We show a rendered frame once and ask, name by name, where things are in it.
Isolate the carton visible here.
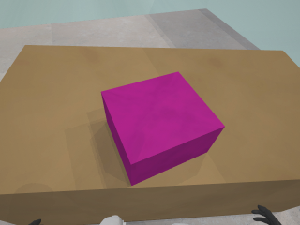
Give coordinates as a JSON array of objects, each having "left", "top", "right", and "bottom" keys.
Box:
[{"left": 101, "top": 71, "right": 225, "bottom": 186}]

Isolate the pedestal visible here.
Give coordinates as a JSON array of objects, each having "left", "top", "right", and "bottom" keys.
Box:
[{"left": 0, "top": 45, "right": 300, "bottom": 225}]

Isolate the right robot hand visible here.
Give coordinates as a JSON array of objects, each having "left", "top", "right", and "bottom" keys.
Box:
[{"left": 251, "top": 205, "right": 282, "bottom": 225}]

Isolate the left robot thigh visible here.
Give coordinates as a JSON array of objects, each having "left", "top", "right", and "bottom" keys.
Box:
[{"left": 99, "top": 216, "right": 127, "bottom": 225}]

